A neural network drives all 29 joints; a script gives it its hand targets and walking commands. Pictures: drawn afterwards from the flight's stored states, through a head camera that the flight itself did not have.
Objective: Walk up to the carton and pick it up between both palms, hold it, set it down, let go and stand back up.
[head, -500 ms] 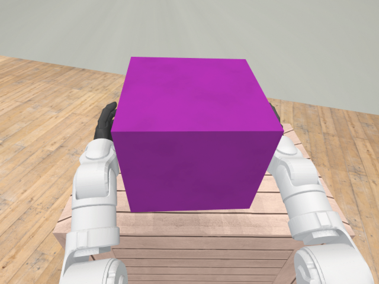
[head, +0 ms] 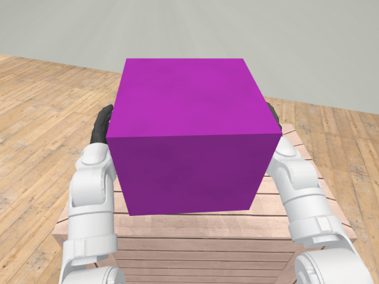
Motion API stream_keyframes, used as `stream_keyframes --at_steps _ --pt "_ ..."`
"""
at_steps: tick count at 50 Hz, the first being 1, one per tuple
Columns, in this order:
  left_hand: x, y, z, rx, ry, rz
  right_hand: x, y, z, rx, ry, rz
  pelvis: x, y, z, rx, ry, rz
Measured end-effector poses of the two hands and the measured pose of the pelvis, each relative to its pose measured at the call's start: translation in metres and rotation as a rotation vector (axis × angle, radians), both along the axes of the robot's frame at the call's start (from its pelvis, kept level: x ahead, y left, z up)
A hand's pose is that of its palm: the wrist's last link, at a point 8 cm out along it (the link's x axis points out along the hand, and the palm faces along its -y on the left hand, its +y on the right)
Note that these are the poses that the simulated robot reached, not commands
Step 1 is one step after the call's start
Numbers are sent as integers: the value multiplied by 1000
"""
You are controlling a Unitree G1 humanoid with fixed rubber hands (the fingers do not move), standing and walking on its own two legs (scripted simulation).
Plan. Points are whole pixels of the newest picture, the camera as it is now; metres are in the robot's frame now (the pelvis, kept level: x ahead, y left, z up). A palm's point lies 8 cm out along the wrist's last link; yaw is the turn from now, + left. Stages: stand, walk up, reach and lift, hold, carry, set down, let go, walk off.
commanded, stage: hold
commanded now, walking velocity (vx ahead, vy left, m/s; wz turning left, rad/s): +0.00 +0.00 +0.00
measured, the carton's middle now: (188, 134) +0.38 +0.00 +0.18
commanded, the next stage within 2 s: none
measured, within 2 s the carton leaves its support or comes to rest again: neither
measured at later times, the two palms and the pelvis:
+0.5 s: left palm (104, 148) +0.36 +0.17 +0.18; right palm (270, 140) +0.36 -0.16 +0.18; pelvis +0.00 +0.00 +0.00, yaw -1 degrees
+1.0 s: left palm (105, 147) +0.36 +0.17 +0.18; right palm (270, 140) +0.36 -0.17 +0.18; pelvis +0.00 +0.00 +0.00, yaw -1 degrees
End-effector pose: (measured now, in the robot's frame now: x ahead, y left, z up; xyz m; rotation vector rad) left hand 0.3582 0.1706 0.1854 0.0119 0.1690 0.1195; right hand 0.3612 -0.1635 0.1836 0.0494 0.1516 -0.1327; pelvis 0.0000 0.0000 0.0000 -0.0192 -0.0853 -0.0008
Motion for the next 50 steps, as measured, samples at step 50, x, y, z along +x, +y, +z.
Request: stream_keyframes --at_steps 50 --pt "3 -3 -9 5 41 -5 2 -3 -8 -3 37 -3 -4 0 0 5 24 -17"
